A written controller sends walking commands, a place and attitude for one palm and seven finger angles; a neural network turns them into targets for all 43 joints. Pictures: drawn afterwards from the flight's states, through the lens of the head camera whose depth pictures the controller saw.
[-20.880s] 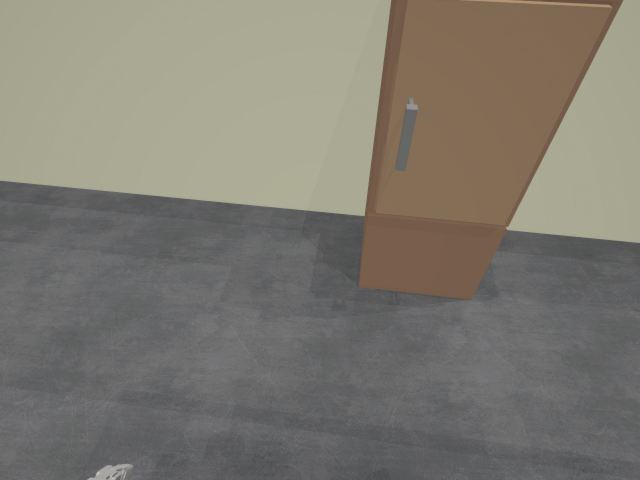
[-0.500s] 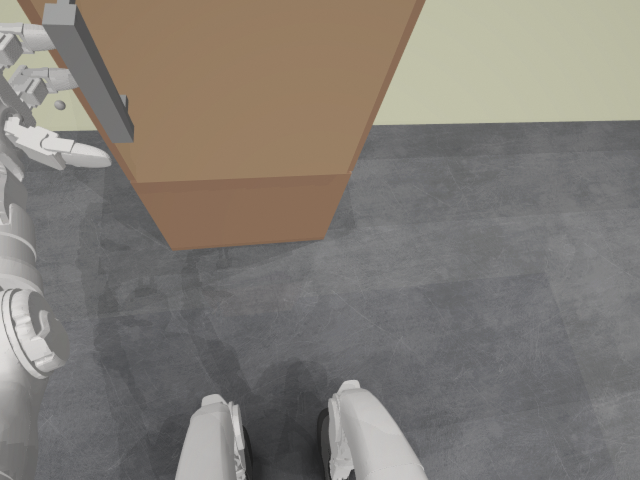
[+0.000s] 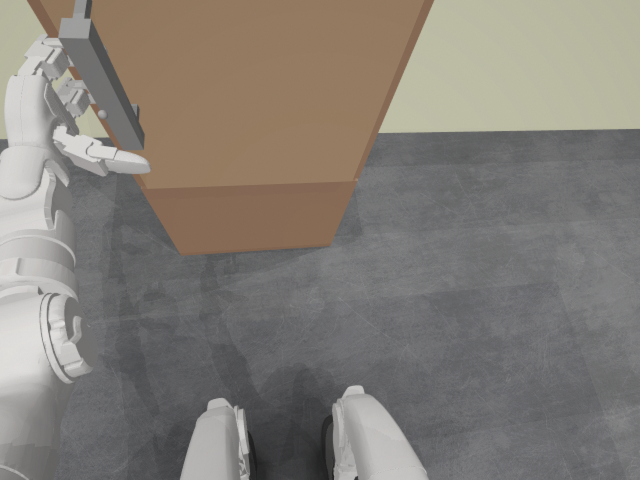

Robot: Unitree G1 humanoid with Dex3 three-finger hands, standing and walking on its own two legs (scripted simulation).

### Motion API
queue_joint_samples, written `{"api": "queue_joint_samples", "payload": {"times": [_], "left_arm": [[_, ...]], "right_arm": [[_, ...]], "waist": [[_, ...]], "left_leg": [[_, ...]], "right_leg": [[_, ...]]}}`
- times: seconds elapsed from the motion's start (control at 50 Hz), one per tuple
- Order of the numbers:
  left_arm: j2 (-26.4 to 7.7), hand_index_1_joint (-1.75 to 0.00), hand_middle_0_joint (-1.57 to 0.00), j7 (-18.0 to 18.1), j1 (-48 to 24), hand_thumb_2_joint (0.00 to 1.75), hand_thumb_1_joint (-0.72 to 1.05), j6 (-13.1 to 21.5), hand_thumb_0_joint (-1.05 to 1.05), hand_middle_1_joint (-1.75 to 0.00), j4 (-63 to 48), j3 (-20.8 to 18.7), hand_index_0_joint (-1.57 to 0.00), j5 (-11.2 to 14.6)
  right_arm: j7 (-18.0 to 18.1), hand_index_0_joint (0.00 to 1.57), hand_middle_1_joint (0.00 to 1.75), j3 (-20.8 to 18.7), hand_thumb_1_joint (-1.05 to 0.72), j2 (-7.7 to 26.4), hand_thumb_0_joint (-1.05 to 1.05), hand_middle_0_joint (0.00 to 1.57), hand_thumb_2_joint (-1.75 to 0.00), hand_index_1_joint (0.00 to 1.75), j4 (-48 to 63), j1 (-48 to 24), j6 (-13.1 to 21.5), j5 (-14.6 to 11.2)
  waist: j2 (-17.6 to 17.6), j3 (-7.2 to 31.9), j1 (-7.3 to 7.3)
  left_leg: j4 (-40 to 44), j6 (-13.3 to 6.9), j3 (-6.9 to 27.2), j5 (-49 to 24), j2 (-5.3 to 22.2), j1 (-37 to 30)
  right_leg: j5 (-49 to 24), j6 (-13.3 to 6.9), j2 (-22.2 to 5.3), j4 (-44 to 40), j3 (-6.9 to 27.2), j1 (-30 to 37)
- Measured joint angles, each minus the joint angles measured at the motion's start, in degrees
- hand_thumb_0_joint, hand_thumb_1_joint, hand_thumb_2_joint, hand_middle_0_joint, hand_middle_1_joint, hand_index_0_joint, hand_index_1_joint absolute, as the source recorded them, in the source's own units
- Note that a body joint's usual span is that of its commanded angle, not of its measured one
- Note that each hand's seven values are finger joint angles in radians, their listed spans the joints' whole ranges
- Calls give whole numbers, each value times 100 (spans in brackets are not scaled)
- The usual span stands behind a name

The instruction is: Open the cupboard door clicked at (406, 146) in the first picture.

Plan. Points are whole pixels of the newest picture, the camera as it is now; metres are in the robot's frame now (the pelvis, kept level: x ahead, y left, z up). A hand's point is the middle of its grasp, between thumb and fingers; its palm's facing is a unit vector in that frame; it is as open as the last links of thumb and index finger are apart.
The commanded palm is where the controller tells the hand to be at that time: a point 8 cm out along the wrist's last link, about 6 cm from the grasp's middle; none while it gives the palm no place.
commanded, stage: slide the fingers in behind the handle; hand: left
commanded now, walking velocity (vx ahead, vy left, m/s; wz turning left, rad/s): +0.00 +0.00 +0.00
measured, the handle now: (111, 80) +0.57 +0.20 +0.06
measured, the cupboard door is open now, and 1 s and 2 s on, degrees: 0 0 4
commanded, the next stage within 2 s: close the thumb around the handle in 0.76 s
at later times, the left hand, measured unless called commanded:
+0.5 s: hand (130, 112) +0.53 +0.17 +0.06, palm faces +0.02 -1.00 +0.00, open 13.7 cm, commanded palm +0.51 +0.22 +0.06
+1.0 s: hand (128, 114) +0.53 +0.18 +0.05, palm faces +0.02 -1.00 -0.01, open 13.4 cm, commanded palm +0.51 +0.21 +0.06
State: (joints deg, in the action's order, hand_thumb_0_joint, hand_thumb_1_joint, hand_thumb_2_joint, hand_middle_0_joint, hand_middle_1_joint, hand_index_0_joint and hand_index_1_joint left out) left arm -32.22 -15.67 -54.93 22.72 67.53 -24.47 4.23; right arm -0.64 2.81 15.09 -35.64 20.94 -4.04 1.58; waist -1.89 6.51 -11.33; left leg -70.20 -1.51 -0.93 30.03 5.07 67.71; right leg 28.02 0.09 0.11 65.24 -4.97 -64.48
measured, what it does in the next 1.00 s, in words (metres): stands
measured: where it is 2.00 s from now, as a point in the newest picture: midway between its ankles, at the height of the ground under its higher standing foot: outside the picture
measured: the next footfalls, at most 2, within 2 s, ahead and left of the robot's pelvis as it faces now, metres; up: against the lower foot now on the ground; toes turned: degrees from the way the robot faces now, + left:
none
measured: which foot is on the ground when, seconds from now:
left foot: down 0.00-1.00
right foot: down 0.00-1.00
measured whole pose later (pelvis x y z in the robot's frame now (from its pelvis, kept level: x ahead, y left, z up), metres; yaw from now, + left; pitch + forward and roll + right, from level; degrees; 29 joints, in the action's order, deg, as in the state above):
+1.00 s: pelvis +0.00 +0.00 +0.00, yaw +0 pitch +27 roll -4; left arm -28.8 -11.4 -54.8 24.2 67.6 -22.8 3.2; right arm -1.0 2.3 15.0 -36.0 21.1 -3.9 2.1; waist -2.2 7.1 -11.6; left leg -70.1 -1.5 -1.3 29.9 4.8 67.4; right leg 28.0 0.1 0.1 65.7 -4.4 -64.6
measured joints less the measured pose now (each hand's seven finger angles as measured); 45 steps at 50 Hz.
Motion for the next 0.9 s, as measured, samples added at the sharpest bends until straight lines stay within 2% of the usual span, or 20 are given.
{"api": "queue_joint_samples", "payload": {"times": [0.14,0.28,0.4,0.44,0.58,0.68,0.82,0.9], "left_arm": [[116,-122,-30,153,20,31,-50,82,-1,-120,-68,180,-31,-71],[202,-123,-30,284,-11,30,-50,83,-1,-120,-2,108,-32,-54],[342,-122,-30,333,-19,30,-50,146,-1,-120,-44,330,-31,-81],[384,-122,-30,351,-42,30,-50,153,-1,-120,19,219,-32,-69],[236,-123,-33,382,-63,30,-50,166,-1,-121,104,72,-35,-205],[146,-122,-32,314,-48,31,-50,144,-1,-121,106,19,-34,-146],[225,-120,-31,272,49,31,-50,178,-1,-120,-67,109,-32,-41],[296,-120,-30,313,-41,31,-50,127,-1,-120,31,211,-31,-74]], "right_arm": [[-35,20,30,-34,-91,-9,0,20,-89,30,-32,-1,4,27],[-36,20,30,-29,-91,-28,0,20,-89,30,-32,3,11,35],[-67,20,30,-53,-91,-35,0,20,-89,30,-62,10,9,45],[-62,20,30,-41,-91,-32,0,20,-89,30,-65,-2,1,46],[-55,20,30,-7,-91,-21,0,20,-89,30,53,-2,0,42],[-40,20,30,1,-91,-17,0,20,-89,30,67,-4,-6,20],[-36,20,30,-36,-91,-12,0,20,-89,30,-20,22,4,13],[-36,20,30,-36,-91,1,0,20,-89,30,-66,10,7,21]], "waist": [[-16,-4,15],[-14,19,-1],[-31,33,10],[-33,39,-1],[-37,20,-62],[-34,-6,-63],[-31,11,5],[-42,23,5]], "left_leg": [[-3,11,7,-2,-10,-2],[0,20,10,-8,-12,-2],[8,27,13,-8,-21,-31],[11,27,6,-7,-17,-43],[-22,24,-23,-2,5,-25],[-40,20,-34,-11,11,16],[-18,12,-37,-19,-3,8],[-14,6,-13,-18,-21,-3]], "right_leg": [[13,-9,-8,22,-4,-2],[18,-20,-7,36,-4,-11],[26,-24,-14,37,-5,17],[26,-24,-10,37,3,22],[21,-26,11,85,36,-21],[7,-23,17,105,50,-70],[-4,-10,7,76,55,-55],[1,-3,-7,56,33,-23]]}}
